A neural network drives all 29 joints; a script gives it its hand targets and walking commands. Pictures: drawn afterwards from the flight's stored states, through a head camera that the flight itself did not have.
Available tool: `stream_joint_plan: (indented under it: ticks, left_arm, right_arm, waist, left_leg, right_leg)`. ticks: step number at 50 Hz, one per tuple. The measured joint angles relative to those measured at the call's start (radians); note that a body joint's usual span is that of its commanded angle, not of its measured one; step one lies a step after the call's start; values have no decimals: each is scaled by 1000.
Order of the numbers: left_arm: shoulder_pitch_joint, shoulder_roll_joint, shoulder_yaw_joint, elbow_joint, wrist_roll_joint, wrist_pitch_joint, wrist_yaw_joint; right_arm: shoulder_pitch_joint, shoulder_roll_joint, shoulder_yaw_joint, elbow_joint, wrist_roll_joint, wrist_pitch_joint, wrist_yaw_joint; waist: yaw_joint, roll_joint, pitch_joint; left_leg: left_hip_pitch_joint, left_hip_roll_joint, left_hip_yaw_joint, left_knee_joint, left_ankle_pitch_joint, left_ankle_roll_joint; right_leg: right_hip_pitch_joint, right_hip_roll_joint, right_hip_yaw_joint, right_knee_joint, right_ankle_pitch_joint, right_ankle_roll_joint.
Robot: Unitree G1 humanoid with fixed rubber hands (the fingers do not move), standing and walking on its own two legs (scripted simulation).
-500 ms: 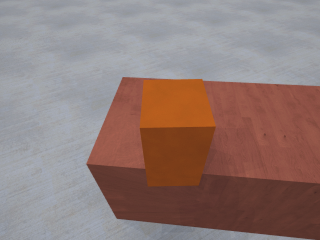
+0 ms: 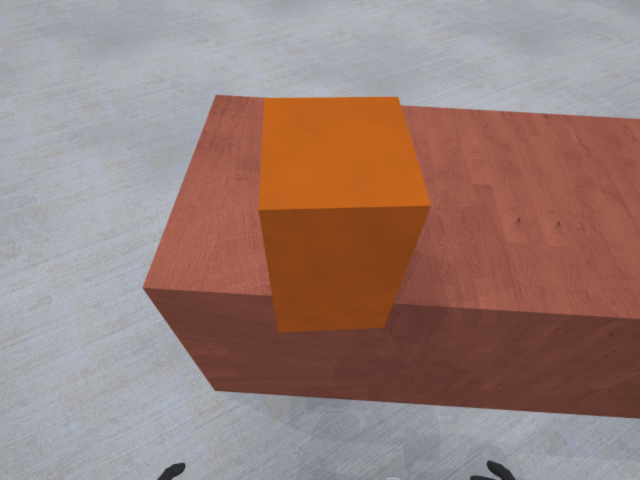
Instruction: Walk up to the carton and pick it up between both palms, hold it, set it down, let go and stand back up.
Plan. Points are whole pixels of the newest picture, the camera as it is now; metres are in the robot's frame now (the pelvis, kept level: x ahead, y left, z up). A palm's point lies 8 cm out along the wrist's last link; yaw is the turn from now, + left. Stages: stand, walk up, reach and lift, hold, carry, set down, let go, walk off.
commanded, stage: reach and lift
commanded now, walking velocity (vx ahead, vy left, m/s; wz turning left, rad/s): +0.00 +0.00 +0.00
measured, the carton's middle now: (331, 227) +0.46 +0.00 +0.03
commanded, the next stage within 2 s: none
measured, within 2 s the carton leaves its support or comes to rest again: neither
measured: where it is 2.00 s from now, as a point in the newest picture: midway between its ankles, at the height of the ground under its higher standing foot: outside the picture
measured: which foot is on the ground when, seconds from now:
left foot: down 0.00-1.00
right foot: down 0.00-1.00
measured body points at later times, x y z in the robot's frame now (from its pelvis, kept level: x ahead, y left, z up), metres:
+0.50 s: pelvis -0.02 -0.05 +0.01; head +0.07 -0.04 +0.45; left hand +0.18 +0.20 -0.11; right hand +0.19 -0.23 -0.11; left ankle -0.02 +0.10 -0.72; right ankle +0.03 -0.13 -0.72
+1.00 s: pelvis -0.07 -0.04 +0.00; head -0.05 -0.03 +0.44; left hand +0.13 +0.20 -0.10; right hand +0.13 -0.21 -0.09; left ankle -0.02 +0.09 -0.72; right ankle +0.03 -0.14 -0.72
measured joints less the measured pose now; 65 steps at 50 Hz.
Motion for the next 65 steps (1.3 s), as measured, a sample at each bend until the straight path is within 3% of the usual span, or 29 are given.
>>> stream_joint_plan:
  ticks: [2, 4, 7, 12, 17, 23, 29, 34, 38, 42, 44, 46, 48, 51, 54, 56, 61, 63, 65]
  left_arm:
    - [-136, 17, 28, -47, -6, 109, 4]
    - [-225, 14, 60, -84, 20, 161, -22]
    - [-225, -21, 85, -162, 80, 171, -76]
    - [-37, -115, 108, -269, 170, 118, -121]
    - [73, -111, 106, -218, 132, 9, -105]
    - [-31, -35, 91, -165, 60, -64, -92]
    - [-150, 8, 111, -187, 72, -49, -120]
    - [-111, -5, 152, -196, 116, -74, -171]
    - [-20, -22, 155, -167, 113, -145, -191]
    - [57, -33, 135, -139, 91, -231, -187]
    - [68, -32, 122, -134, 76, -259, -185]
    - [64, -19, 105, -145, 64, -260, -188]
    - [52, 4, 76, -193, 45, -238, -179]
    - [-8, 9, 33, -263, 15, -218, -110]
    - [-106, -60, 10, -199, 5, -255, -13]
    - [-151, -106, 6, -142, 19, -270, 11]
    - [-186, -130, 45, -134, 111, -216, -59]
    - [-193, -119, 69, -156, 122, -195, -73]
    - [-190, -120, 81, -178, 108, -223, -48]
  right_arm:
    - [-116, -19, 23, -43, 41, 88, -4]
    - [-197, -31, 58, -57, 88, 147, -23]
    - [-227, -19, 94, -45, 138, 132, -65]
    - [-109, -9, 138, 51, 138, -39, -94]
    - [-3, -34, 125, 35, 81, -153, -58]
    - [-31, -18, 128, -120, 69, -136, -70]
    - [-87, 65, 175, -195, 90, -54, -136]
    - [-12, 107, 206, -230, 92, -74, -196]
    - [82, 87, 229, -249, 102, -129, -217]
    - [163, 62, 228, -283, 99, -179, -213]
    - [179, 51, 228, -297, 99, -194, -209]
    - [170, 46, 231, -310, 103, -191, -206]
    - [131, 46, 231, -314, 102, -176, -200]
    - [46, 49, 179, -316, 93, -149, -158]
    - [-29, 39, 103, -291, 54, -138, -89]
    - [-72, 31, 74, -258, 20, -126, -59]
    - [-135, 45, 70, -180, 20, -130, -60]
    - [-153, 50, 70, -163, 35, -140, -67]
    - [-149, 42, 53, -181, 44, -173, -46]
  waist:
    - [7, -2, -13]
    - [10, 3, -36]
    - [11, 19, -71]
    - [45, 54, -93]
    - [54, 72, -68]
    - [40, 44, -29]
    - [23, 20, -61]
    - [23, 28, -67]
    - [36, 51, -52]
    - [49, 67, -21]
    - [55, 63, -7]
    - [55, 44, -3]
    - [53, 15, -3]
    - [54, 4, 2]
    - [50, 43, -3]
    - [32, 57, -17]
    - [-17, 9, -72]
    - [-19, 2, -68]
    - [-2, 24, -44]
  left_leg:
    - [-86, 12, -6, 58, 5, -8]
    - [-144, 21, -21, 87, -14, -11]
    - [-145, 36, -45, 40, 5, -19]
    - [-10, 53, -72, -131, 74, -48]
    - [42, 51, -84, -187, 90, -55]
    - [-46, 33, -100, -126, 100, -73]
    - [-79, 35, -113, -134, 144, -86]
    - [16, 47, -105, -219, 176, -94]
    - [85, 51, -86, -241, 184, -90]
    - [103, 45, -79, -190, 160, -78]
    - [88, 35, -80, -141, 140, -55]
    - [58, 19, -84, -87, 118, -31]
    - [22, 4, -87, -39, 103, -41]
    - [-30, 16, -82, 43, 80, -66]
    - [-38, 44, -93, 95, 62, -63]
    - [-22, 43, -99, 85, 69, -59]
    - [0, -31, -112, 40, 81, -50]
    - [-6, -41, -110, 46, 81, -40]
    - [-8, -20, -98, 70, 65, -33]
  right_leg:
    - [-77, 8, -8, 45, -5, -10]
    - [-118, 19, -18, 44, 4, -6]
    - [-96, 45, -23, -44, 74, -29]
    - [63, 85, 9, -265, 126, -31]
    - [88, 88, 15, -269, 127, -42]
    - [-26, 71, -2, -140, 94, -63]
    - [-58, 71, -15, -133, 121, -73]
    - [37, 82, -6, -226, 163, -80]
    - [101, 88, 11, -249, 178, -75]
    - [115, 82, 17, -192, 153, -68]
    - [101, 72, 12, -143, 129, -64]
    - [67, 56, 4, -82, 99, -60]
    - [21, 41, 0, -21, 75, -59]
    - [-17, 49, -1, 32, 69, -51]
    - [30, 87, -10, 39, 49, -45]
    - [58, 93, -8, 22, 51, -52]
    - [40, 34, 0, 43, 42, -44]
    - [26, 35, 13, 53, 40, -39]
    - [33, 56, 22, 42, 50, -33]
